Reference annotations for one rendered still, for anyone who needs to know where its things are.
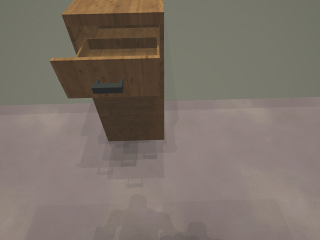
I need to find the handle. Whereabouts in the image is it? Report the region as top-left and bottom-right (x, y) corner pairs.
(91, 78), (124, 94)

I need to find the drawer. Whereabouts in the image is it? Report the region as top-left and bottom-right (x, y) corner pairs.
(50, 36), (161, 99)

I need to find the cabinet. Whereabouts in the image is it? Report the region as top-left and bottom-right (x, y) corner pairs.
(62, 0), (164, 142)

